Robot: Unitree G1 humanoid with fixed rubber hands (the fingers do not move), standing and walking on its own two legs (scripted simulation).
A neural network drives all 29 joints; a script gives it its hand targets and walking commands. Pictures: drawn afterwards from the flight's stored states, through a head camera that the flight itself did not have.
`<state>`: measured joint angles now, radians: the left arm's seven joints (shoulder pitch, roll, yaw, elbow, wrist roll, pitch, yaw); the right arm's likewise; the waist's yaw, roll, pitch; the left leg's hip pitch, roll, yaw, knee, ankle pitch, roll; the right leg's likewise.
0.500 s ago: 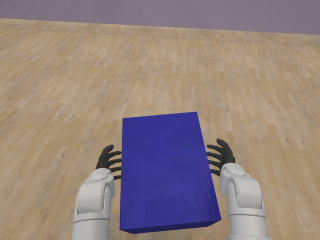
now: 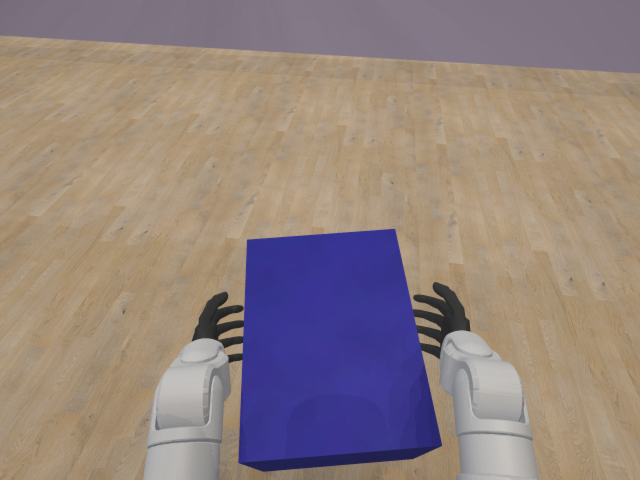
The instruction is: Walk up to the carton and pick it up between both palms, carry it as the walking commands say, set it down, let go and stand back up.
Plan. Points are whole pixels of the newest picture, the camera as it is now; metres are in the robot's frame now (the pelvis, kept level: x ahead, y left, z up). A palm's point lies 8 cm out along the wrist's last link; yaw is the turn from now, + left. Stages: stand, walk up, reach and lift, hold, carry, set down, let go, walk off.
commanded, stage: carry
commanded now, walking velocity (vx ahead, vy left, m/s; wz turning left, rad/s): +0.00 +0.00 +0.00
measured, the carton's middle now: (329, 349) +0.33 +0.00 -0.03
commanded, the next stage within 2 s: none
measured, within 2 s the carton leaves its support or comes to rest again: neither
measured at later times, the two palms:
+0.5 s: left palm (206, 338) +0.28 +0.14 +0.08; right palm (460, 330) +0.28 -0.15 +0.08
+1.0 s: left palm (319, 303) +0.35 +0.01 +0.05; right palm (539, 336) +0.30 -0.27 +0.04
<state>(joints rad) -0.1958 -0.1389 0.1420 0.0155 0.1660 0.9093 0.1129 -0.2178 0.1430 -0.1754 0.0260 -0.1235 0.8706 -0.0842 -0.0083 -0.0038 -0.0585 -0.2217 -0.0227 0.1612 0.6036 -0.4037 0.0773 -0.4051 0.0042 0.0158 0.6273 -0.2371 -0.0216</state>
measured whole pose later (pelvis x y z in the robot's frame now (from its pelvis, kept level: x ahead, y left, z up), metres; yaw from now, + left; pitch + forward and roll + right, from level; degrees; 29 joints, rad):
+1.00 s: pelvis +0.03 -0.08 +0.00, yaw -11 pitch +5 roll +1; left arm -0.35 -0.16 0.17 -0.18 0.07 1.24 0.32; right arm -0.34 0.17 -0.14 -0.16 -0.12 1.18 -0.24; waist 0.00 0.00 0.06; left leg -0.49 0.01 0.15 0.99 -0.61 -0.05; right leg -0.47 0.04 0.00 0.69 -0.30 -0.05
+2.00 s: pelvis +0.04 -0.12 +0.00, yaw -41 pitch +5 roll +3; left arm -0.35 -0.18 0.17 -0.26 0.10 1.20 0.28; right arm -0.36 0.18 -0.15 -0.25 -0.12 1.18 -0.23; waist -0.04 -0.04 0.11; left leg -0.45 -0.02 0.14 0.88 -0.54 -0.05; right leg -0.51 0.09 0.08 0.56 -0.13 -0.09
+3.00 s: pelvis +0.00 -0.12 +0.00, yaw -51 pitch +1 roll +1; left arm -0.34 -0.17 0.16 -0.15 0.13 1.21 0.24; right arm -0.33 0.17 -0.15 -0.21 -0.12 1.22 -0.26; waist -0.01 0.02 -0.04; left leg -0.30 0.02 0.17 0.64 -0.36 0.04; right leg -0.44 0.06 -0.04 0.58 -0.16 -0.08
